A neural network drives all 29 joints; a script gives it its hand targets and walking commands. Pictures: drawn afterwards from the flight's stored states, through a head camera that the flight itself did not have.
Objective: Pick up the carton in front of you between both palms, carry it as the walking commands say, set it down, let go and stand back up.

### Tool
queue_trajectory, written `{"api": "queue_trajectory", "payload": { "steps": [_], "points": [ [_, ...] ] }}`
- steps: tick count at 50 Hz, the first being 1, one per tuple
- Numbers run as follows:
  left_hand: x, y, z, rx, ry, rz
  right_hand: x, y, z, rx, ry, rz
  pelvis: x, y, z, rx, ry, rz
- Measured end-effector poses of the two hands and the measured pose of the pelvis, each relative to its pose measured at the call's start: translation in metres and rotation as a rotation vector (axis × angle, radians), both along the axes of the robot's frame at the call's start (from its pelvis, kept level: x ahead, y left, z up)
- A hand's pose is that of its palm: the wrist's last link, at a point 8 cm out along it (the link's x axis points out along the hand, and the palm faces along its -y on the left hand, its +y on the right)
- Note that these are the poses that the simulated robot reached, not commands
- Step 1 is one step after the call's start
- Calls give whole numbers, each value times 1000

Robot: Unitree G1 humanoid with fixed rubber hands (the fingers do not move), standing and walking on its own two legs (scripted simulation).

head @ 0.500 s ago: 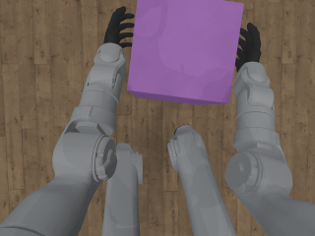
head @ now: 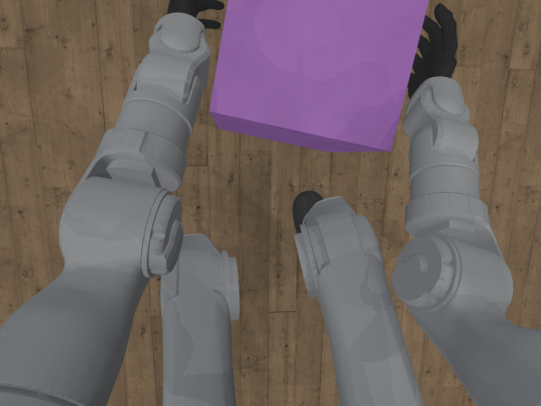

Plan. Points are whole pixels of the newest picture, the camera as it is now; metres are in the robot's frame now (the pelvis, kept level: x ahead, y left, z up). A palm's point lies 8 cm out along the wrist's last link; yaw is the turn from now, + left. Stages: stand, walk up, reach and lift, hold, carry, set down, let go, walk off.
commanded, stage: set down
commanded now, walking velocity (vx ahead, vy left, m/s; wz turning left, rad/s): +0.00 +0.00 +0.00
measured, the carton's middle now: (299, 68) +0.49 -0.14 -0.24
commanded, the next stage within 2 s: none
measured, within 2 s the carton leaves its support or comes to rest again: rests again in 0.48 s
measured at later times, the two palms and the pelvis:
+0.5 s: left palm (187, 37) +0.55 +0.01 -0.20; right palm (415, 86) +0.43 -0.28 -0.19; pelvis +0.00 +0.01 -0.01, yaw -1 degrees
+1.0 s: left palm (183, 39) +0.55 +0.01 -0.21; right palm (413, 95) +0.42 -0.28 -0.21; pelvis -0.01 +0.01 -0.03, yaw -2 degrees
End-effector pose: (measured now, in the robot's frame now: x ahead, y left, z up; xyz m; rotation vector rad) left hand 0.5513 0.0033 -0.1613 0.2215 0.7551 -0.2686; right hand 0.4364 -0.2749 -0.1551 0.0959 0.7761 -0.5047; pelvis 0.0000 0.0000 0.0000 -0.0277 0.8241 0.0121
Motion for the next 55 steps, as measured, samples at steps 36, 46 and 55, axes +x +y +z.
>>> {"api": "queue_trajectory", "payload": {
  "steps": [36, 46, 55],
  "points": [
    [-5, 6, -40, -25, 37, -59, -3, -2, -37, 25, 49, 62, 0, 7, -20, -22, -70, 2],
    [-5, 7, -42, -32, 11, -95, -5, -4, -42, 26, 36, 75, -5, 7, -26, -27, -105, -1],
    [-1, 27, -65, -12, -12, -51, -29, -32, -62, -25, 90, -15, -7, 2, -26, -27, -118, -10]
  ]
}}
